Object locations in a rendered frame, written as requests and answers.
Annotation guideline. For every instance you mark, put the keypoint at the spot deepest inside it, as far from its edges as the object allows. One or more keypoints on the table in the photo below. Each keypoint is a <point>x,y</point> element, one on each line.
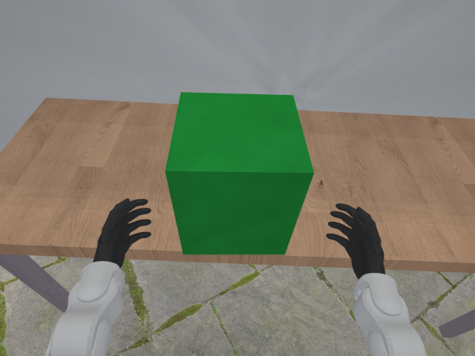
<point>75,159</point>

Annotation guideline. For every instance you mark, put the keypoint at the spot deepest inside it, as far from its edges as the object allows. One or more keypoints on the robot left hand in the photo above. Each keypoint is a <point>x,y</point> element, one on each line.
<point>114,241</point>

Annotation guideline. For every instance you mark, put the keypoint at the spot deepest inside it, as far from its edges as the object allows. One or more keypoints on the left robot forearm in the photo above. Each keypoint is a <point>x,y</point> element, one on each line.
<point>94,303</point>

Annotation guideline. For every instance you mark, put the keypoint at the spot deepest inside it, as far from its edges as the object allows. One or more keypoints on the right robot forearm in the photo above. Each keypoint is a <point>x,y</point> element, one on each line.
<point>384,318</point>

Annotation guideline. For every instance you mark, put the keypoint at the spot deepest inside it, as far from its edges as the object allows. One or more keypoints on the carton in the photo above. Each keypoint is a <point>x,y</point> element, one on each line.
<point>238,172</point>

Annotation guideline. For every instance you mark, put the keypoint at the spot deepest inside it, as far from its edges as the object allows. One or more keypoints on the robot right hand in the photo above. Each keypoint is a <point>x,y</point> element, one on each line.
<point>363,244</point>

